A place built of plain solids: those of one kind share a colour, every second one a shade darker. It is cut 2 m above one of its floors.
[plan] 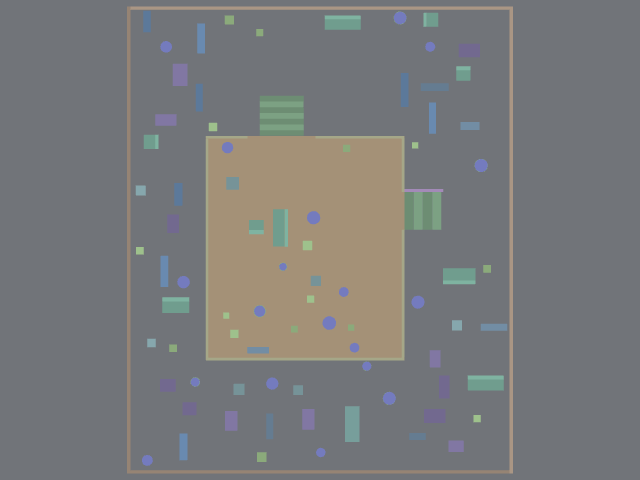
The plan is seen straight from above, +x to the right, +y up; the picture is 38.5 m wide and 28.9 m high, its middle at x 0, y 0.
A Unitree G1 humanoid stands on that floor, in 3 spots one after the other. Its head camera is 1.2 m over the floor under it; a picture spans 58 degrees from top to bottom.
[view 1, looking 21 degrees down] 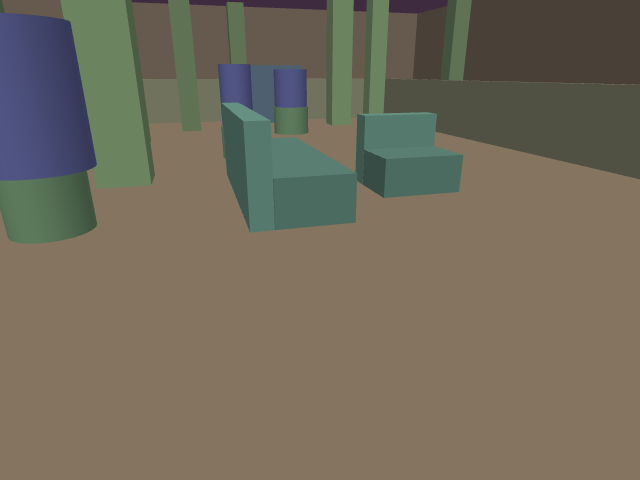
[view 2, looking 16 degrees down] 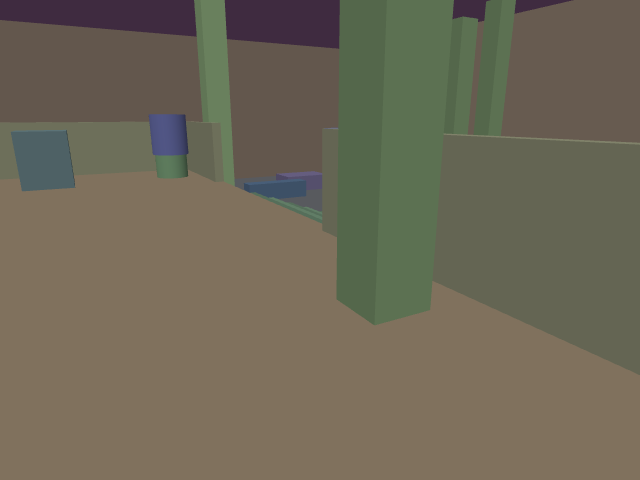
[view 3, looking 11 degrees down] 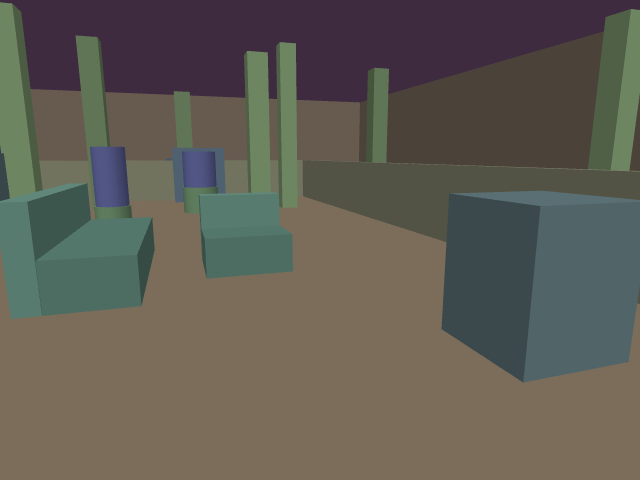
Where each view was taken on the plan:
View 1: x -1.56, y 5.17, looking -106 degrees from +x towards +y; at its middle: floor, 3.35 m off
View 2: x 3.70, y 3.88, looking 151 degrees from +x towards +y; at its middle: floor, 4.35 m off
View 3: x -3.18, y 5.49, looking -108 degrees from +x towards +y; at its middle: floor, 6.29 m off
